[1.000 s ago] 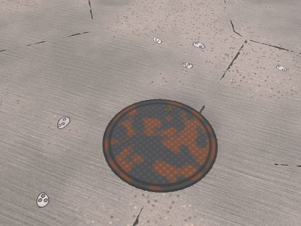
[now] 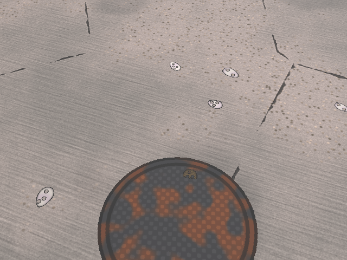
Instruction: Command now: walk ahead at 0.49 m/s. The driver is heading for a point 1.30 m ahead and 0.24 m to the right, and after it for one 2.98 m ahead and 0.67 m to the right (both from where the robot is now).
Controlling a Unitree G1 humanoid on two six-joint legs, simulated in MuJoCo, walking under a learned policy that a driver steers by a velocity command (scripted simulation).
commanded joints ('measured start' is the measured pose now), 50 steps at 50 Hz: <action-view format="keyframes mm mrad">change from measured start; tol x16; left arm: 1 98 16 9 -24 15 21 -11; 15 -411 54 -4 -213 -10 22 -24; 18 -308 84 11 -192 -8 8 -13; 21 152 224 64 -69 32 -13 16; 26 -84 85 25 -81 -13 -11 -6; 50 251 76 3 -22 -53 -19 10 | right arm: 1 112 -27 8 9 4 -32 -9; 22 410 -11 31 15 44 -22 -11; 43 -268 -44 23 -206 -4 23 24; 50 288 -252 -57 -59 -26 2 -3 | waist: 1 28 43 -19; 17 -36 96 37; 22 97 -195 -371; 26 -13 -3 -34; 44 29 -55 50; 48 -145 -27 -163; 50 -120 265 -394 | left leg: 1 84 292 -324 -293 151 107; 15 372 286 -174 -271 506 74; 19 403 284 -130 21 902 41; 21 36 179 -57 541 422 -5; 22 -253 -2 -76 862 -355 -28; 23 -333 65 -189 906 -275 -11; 38 -367 169 -59 288 177 -97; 44 -338 126 -41 127 96 -38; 48 206 80 -51 7 64 50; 50 616 522 -814 -163 -46 240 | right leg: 1 -123 -65 31 -43 40 23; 16 -248 -14 -87 -615 236 14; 20 273 45 -88 -744 199 -71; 22 719 -422 656 -877 110 -268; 28 222 -196 198 -1036 292 -107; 42 443 -176 41 -1047 590 -94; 47 494 -180 -5 -723 995 -58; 48 370 -142 -32 -517 866 -40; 50 -156 114 -33 120 -209 11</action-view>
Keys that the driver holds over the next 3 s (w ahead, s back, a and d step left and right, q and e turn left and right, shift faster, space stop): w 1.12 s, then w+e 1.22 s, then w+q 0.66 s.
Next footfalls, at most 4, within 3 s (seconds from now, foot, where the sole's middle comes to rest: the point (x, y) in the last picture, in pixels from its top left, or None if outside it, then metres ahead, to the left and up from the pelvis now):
0.40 right None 0.40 -0.11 -0.77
0.96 left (166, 201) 0.71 0.06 -0.77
1.54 right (204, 147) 0.98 -0.11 -0.77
2.08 left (193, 92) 1.35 -0.06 -0.77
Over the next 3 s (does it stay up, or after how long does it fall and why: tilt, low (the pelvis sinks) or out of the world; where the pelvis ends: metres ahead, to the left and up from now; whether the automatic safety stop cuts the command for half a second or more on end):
stays up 1.50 -0.35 0.00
